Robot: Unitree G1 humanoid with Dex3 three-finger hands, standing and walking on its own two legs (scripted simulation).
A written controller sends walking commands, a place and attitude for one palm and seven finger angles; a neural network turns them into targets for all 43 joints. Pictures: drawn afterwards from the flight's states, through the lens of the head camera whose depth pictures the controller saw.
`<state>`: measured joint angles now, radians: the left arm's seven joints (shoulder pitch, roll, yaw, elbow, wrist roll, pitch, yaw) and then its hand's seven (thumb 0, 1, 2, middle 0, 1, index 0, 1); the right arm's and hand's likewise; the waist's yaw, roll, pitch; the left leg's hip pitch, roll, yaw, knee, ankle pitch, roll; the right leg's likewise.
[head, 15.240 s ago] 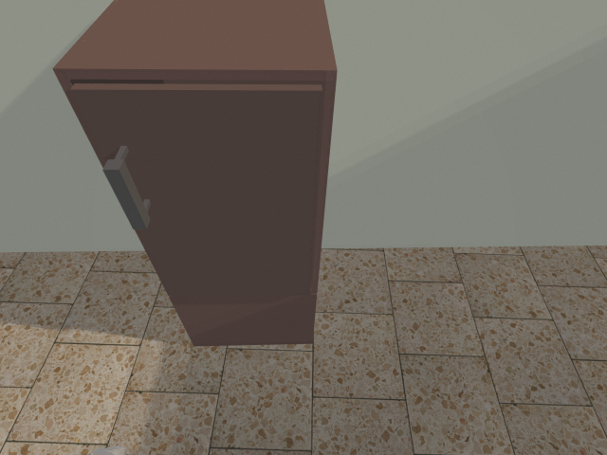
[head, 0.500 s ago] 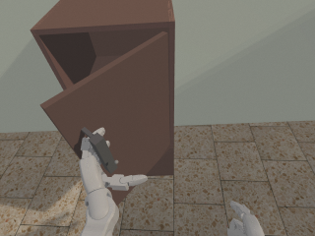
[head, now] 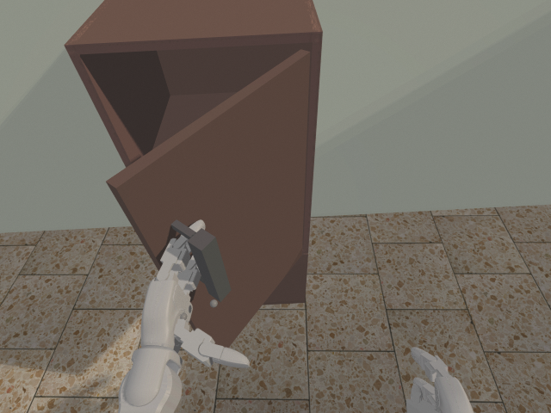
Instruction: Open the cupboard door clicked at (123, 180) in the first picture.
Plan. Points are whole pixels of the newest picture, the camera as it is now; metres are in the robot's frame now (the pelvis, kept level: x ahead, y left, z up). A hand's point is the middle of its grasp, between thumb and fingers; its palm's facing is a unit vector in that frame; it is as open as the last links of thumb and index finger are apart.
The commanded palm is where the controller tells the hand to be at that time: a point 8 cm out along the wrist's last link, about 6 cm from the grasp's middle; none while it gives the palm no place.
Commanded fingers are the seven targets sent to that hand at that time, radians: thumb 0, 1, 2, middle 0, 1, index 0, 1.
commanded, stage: slide the hand sideways off the handle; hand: left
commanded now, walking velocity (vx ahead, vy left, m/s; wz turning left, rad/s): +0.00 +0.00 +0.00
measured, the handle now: (200, 260) +0.32 +0.12 +0.07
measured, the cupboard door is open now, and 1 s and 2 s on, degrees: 52 50 50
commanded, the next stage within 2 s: draw the hand back to the body in 0.86 s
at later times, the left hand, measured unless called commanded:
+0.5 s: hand (180, 334) +0.21 +0.13 +0.07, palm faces -0.01 -1.00 +0.04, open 16.0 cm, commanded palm +0.17 +0.19 +0.07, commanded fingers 0.00 -0.50 0.30 -0.15 -0.30 -0.15 -0.30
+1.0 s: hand (144, 373) +0.17 +0.16 +0.07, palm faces +0.04 -1.00 +0.01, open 16.3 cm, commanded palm +0.14 +0.22 +0.08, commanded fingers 0.00 -0.50 0.30 -0.15 -0.30 -0.15 -0.30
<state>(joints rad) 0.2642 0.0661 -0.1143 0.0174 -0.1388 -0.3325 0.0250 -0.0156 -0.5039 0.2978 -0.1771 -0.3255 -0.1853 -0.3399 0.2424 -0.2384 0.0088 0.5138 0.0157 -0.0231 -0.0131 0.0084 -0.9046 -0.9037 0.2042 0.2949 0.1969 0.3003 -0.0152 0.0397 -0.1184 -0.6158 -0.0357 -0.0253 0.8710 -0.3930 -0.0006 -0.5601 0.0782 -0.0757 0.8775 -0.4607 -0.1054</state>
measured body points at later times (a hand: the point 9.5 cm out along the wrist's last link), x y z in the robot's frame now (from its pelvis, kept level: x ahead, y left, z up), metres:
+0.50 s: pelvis +0.01 +0.06 -0.02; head +0.03 +0.05 +0.43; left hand +0.21 +0.18 +0.07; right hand +0.19 -0.15 -0.08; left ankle +0.03 +0.12 -0.69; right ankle -0.01 -0.04 -0.69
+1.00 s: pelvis +0.00 +0.04 -0.03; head +0.02 +0.04 +0.42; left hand +0.16 +0.21 +0.07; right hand +0.18 -0.18 -0.09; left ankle +0.03 +0.12 -0.69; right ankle -0.01 -0.04 -0.69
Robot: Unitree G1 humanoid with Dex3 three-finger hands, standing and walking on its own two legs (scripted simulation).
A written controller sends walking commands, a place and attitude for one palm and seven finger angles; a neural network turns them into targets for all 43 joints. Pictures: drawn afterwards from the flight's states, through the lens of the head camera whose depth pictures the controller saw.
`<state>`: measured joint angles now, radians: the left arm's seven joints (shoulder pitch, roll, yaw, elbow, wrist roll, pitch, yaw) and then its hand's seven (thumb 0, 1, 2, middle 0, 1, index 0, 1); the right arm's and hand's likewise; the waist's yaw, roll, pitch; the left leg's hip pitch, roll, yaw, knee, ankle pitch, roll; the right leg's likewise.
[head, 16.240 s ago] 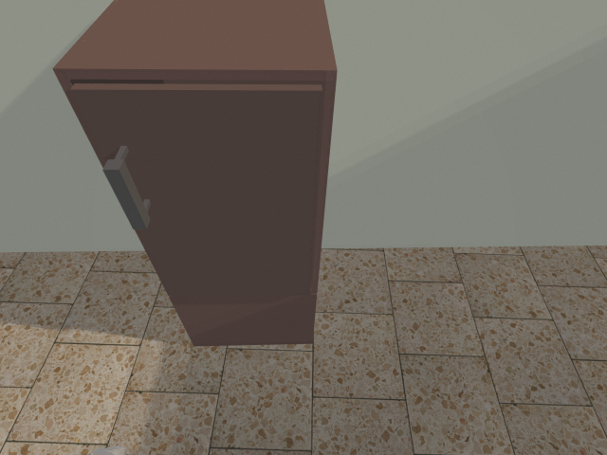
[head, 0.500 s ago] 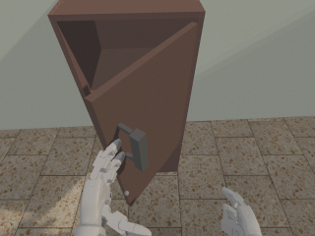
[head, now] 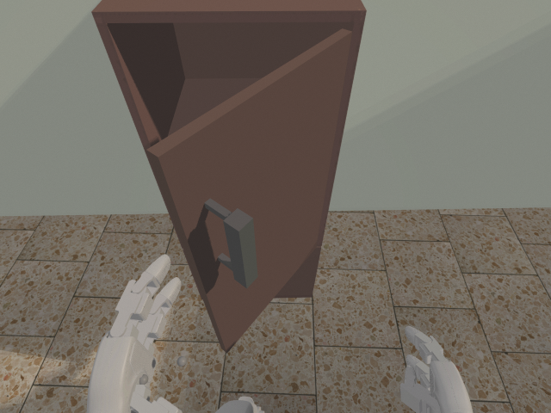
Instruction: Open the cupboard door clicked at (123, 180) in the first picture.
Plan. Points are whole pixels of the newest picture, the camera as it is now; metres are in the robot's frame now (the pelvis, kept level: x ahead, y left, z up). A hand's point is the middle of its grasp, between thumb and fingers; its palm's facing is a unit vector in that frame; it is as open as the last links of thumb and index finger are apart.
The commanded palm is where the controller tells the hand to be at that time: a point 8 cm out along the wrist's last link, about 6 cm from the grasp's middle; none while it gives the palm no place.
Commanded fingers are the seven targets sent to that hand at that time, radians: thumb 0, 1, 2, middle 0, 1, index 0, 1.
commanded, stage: draw the hand back to the body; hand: left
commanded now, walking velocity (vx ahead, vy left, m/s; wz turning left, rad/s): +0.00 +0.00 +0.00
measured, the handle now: (230, 243) +0.32 +0.09 +0.10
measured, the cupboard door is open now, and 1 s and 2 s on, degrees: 50 50 50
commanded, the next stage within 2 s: step back with the hand held close in 1.54 s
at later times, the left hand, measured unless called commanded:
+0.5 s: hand (121, 330) +0.18 +0.17 +0.15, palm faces +0.11 -0.99 -0.11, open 16.1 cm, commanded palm +0.15 +0.23 +0.17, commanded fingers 0.00 -0.22 0.42 -0.16 -0.30 -0.16 -0.30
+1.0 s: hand (33, 260) +0.22 +0.25 +0.21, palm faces +0.33 -0.86 -0.39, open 11.0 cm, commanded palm +0.18 +0.30 +0.23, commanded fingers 0.00 0.65 0.80 -0.19 -0.30 -0.19 -0.30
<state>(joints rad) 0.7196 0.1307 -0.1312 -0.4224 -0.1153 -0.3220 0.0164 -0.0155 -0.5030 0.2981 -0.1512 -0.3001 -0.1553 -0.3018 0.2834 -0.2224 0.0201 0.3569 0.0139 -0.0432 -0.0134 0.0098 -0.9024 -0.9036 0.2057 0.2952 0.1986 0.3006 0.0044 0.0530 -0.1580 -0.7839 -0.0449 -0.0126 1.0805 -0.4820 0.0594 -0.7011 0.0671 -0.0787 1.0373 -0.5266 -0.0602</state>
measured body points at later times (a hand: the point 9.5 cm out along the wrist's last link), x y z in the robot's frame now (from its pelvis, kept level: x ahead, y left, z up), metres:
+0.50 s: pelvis +0.01 -0.01 +0.03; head +0.00 -0.02 +0.48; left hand +0.17 +0.22 +0.16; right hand +0.20 -0.24 -0.03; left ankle +0.03 +0.08 -0.67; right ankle +0.00 -0.09 -0.67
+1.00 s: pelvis +0.04 +0.01 +0.07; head +0.02 +0.00 +0.52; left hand +0.20 +0.29 +0.23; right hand +0.23 -0.20 +0.00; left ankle +0.03 +0.08 -0.67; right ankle +0.00 -0.09 -0.67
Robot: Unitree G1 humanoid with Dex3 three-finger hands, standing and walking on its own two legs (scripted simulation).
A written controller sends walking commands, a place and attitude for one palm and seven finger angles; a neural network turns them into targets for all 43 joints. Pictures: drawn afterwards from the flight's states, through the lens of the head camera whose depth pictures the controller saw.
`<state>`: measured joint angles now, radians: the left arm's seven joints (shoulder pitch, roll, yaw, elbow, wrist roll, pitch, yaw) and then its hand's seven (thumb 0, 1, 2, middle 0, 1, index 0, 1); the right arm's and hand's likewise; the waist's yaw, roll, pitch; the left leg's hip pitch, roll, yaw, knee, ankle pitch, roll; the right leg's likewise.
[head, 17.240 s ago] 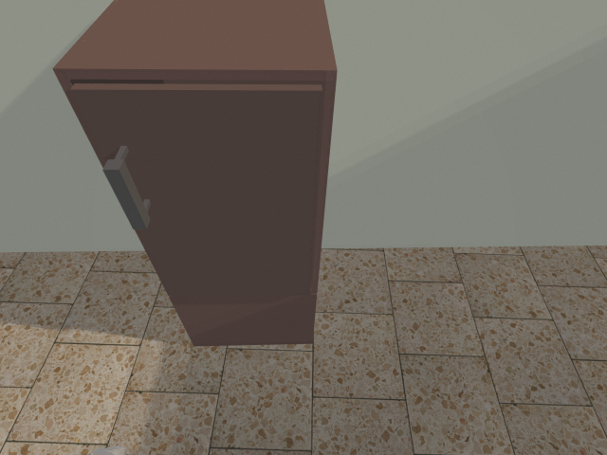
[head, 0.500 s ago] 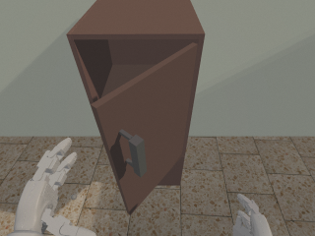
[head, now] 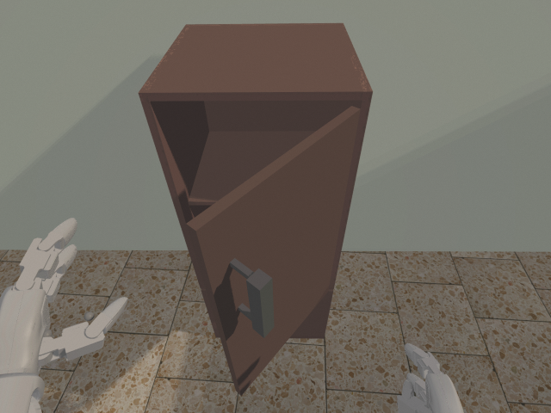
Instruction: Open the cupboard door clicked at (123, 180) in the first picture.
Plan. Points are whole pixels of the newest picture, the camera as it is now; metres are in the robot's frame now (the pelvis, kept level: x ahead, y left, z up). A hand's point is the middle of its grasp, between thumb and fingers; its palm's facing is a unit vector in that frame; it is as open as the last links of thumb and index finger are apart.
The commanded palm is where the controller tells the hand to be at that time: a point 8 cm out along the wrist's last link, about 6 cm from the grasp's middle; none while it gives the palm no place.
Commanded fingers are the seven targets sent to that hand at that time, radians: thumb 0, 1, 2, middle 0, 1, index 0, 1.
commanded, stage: draw the hand back to the body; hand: left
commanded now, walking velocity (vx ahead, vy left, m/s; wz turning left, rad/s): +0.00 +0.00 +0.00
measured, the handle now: (251, 297) +0.28 +0.08 +0.03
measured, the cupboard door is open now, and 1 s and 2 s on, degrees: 50 50 50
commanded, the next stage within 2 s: step back with the hand held close in 0.54 s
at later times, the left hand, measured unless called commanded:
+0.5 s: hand (62, 307) +0.18 +0.26 +0.15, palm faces +0.42 -0.83 -0.37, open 7.5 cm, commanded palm +0.13 +0.30 +0.17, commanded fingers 0.00 0.90 0.90 -0.20 -0.30 -0.20 -0.30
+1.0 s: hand (74, 302) +0.18 +0.24 +0.16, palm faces +0.33 -0.81 -0.48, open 7.4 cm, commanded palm +0.12 +0.29 +0.18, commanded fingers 0.00 0.90 0.90 -0.20 -0.30 -0.20 -0.30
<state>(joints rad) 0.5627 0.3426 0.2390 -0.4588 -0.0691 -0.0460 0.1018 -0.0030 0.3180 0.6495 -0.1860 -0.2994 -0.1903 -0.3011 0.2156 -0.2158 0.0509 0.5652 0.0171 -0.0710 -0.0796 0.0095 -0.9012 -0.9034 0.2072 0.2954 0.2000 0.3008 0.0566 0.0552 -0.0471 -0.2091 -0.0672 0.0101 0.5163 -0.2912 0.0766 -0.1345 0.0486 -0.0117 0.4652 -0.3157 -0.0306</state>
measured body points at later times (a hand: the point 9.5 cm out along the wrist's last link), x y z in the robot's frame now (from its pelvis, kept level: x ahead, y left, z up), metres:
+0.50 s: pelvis -0.01 +0.00 +0.01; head -0.03 -0.01 +0.46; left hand +0.15 +0.30 +0.18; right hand +0.17 -0.23 -0.07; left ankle -0.01 +0.06 -0.74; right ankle -0.04 -0.10 -0.74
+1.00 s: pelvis -0.03 +0.00 +0.00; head -0.02 -0.01 +0.45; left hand +0.16 +0.29 +0.18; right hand +0.14 -0.26 -0.07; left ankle -0.01 +0.06 -0.74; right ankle -0.04 -0.10 -0.74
